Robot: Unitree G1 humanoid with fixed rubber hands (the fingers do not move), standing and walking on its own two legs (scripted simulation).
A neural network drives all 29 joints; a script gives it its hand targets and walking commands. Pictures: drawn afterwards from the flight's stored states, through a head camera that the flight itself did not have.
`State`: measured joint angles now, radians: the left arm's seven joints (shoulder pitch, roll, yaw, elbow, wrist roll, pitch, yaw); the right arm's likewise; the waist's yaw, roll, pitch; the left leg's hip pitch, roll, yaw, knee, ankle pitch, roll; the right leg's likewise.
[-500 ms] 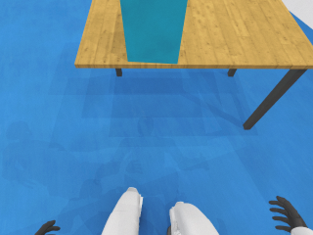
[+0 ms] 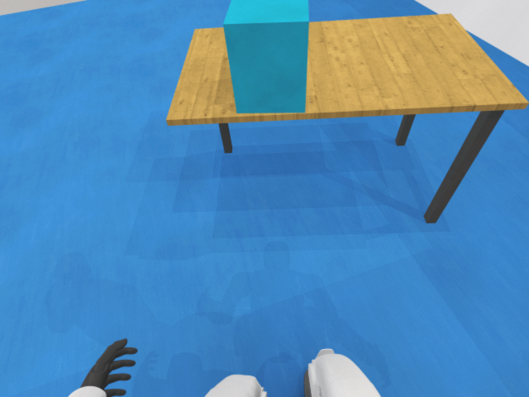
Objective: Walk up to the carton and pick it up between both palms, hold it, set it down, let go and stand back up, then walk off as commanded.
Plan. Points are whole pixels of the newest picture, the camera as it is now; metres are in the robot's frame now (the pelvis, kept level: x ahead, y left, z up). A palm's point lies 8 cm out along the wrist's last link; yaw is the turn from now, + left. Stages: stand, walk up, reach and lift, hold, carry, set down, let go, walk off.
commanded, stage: walk off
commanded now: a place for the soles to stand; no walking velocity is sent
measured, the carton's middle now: (270, 53) +0.95 +0.05 +0.02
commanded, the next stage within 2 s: stand in 1.72 s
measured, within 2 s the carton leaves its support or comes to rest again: neither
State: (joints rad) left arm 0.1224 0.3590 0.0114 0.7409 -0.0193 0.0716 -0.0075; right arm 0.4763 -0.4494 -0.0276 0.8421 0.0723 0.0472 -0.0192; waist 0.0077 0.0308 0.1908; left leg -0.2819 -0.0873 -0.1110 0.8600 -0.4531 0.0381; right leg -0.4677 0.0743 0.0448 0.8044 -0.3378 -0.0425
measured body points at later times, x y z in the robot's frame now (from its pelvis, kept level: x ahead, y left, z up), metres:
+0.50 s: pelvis -0.04 +0.01 +0.01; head -0.07 -0.01 +0.46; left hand -0.05 +0.34 -0.09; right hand +0.05 -0.31 -0.10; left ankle +0.04 +0.12 -0.67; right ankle -0.05 -0.11 -0.70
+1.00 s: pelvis +0.01 +0.04 +0.03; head +0.03 +0.11 +0.48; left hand +0.10 +0.35 -0.12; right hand +0.06 -0.31 -0.02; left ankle +0.08 +0.13 -0.70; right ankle +0.02 -0.08 -0.65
